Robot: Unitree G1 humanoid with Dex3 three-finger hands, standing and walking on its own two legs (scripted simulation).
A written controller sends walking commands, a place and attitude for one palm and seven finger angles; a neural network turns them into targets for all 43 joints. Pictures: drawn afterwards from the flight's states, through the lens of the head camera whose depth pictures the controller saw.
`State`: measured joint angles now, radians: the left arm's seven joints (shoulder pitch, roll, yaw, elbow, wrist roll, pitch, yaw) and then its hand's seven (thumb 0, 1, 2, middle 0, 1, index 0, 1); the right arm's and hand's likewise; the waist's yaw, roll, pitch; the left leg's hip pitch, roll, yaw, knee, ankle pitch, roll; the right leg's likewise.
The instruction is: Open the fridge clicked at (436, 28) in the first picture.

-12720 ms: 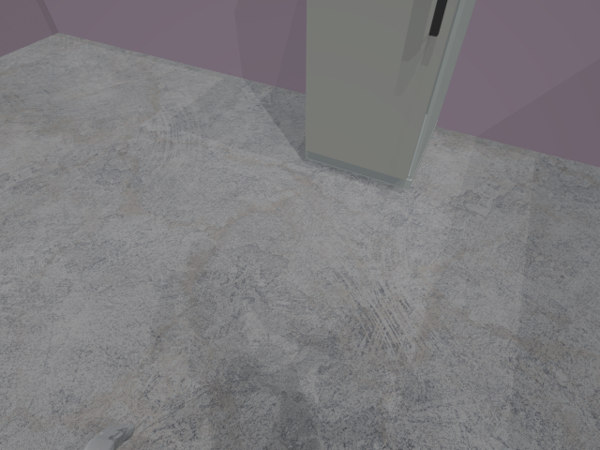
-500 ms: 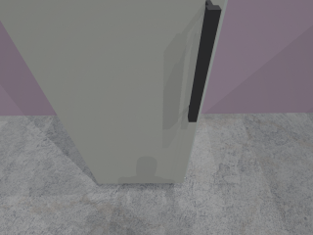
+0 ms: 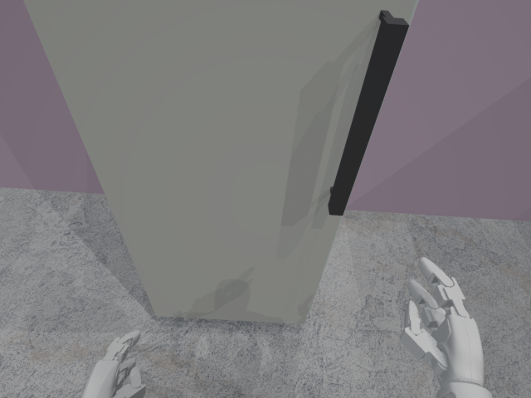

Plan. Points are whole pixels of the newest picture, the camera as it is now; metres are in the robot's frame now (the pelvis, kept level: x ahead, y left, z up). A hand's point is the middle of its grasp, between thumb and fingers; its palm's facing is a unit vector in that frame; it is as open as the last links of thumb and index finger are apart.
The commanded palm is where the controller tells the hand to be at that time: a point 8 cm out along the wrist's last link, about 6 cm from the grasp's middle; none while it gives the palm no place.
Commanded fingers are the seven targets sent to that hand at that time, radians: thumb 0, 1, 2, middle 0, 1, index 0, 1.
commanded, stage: raise the hand to about handle height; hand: right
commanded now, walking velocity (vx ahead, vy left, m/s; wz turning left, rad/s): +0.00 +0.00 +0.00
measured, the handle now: (355, 130) +0.50 -0.08 +0.19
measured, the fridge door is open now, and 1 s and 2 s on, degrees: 0 0 0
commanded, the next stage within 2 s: move the hooked fingers beside the handle in 1.84 s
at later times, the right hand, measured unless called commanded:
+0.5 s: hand (418, 348) +0.22 -0.18 +0.04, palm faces -0.16 +0.98 -0.08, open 10.6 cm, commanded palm +0.17 -0.25 +0.06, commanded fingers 0.00 0.01 -0.51 0.27 0.88 0.27 0.88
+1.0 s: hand (519, 295) +0.25 -0.26 +0.15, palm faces +0.04 +0.99 -0.11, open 13.4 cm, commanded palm +0.21 -0.30 +0.14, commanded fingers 0.00 0.50 -0.30 0.30 1.20 0.30 1.20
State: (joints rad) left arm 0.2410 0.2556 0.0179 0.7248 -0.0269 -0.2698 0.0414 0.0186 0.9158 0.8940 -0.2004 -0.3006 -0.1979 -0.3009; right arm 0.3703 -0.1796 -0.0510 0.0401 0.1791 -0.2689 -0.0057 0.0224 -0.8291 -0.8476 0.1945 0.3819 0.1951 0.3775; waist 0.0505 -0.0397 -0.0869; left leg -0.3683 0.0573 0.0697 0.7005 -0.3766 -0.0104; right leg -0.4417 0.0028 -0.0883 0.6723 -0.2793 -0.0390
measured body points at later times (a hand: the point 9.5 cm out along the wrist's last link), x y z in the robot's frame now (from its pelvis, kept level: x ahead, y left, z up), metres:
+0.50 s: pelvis +0.01 +0.03 -0.03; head +0.05 +0.04 +0.42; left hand +0.20 +0.24 -0.11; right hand +0.22 -0.23 +0.04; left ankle -0.01 +0.12 -0.72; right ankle +0.04 -0.09 -0.72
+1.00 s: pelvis +0.01 +0.00 +0.00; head +0.00 -0.01 +0.45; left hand +0.21 +0.23 -0.04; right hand +0.24 -0.31 +0.15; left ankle -0.01 +0.12 -0.72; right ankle +0.04 -0.09 -0.72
